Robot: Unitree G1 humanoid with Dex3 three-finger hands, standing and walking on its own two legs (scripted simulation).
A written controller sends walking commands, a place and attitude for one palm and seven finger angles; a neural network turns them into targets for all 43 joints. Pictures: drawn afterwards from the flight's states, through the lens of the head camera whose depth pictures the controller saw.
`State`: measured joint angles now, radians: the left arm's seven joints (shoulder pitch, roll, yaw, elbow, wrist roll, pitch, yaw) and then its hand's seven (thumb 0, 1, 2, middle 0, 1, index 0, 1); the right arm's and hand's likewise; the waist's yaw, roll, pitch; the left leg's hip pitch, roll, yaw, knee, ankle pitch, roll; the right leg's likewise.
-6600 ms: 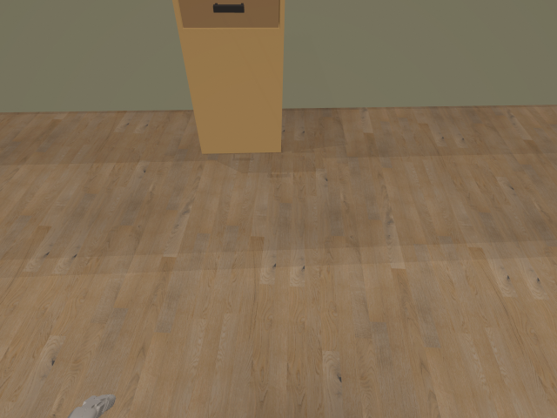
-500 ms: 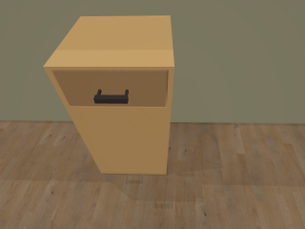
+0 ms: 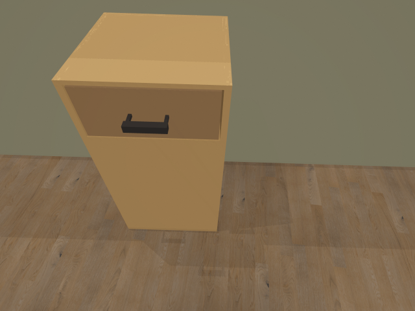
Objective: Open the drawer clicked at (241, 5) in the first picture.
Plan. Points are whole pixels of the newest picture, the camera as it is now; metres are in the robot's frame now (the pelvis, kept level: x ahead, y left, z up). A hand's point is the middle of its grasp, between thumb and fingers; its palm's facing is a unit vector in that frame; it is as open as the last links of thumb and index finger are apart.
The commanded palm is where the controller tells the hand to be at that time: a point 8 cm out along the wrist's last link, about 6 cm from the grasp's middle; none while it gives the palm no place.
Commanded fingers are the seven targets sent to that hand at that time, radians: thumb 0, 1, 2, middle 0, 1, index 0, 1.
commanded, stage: look again from close up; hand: left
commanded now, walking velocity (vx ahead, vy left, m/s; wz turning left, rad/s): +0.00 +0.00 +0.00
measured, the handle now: (146, 122) +0.58 +0.20 +0.00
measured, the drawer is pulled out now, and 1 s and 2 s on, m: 0.00 0.00 0.00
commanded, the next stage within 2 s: raise the hand with hooked fingers in 0.54 s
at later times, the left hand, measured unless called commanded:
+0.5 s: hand out of the picture +0.05 +0.21 -0.18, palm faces +0.02 -0.98 -0.22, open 7.4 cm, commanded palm none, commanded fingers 0.00 0.90 0.90 -0.20 -0.30 -0.20 -0.30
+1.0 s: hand (91, 261) +0.22 +0.25 -0.05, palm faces -0.06 -0.21 -0.98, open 8.2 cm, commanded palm +0.17 +0.27 -0.01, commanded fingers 0.00 0.46 0.71 -0.23 -0.58 -0.23 -0.58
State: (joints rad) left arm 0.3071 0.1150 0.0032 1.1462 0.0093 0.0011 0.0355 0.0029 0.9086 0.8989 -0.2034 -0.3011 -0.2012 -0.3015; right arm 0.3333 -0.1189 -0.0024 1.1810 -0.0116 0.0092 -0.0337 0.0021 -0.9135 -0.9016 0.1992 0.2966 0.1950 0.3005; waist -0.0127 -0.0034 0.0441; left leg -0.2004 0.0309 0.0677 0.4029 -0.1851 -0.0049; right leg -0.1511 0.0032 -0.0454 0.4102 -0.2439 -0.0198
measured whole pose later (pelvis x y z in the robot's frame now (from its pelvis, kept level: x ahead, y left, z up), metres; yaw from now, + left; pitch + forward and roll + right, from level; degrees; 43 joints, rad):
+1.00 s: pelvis +0.00 +0.01 -0.03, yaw -2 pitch +8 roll +2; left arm 0.30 0.33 -0.01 0.13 0.94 0.00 0.35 0.00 0.68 0.80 -0.22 -0.45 -0.21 -0.45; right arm 0.10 -0.25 -0.03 0.60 -0.03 -0.03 -0.01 0.01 -0.91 -0.90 0.20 0.30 0.20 0.30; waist 0.05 0.00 -0.10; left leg -0.52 0.01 0.12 0.70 -0.32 0.02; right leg -0.55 0.00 0.01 0.78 -0.38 -0.04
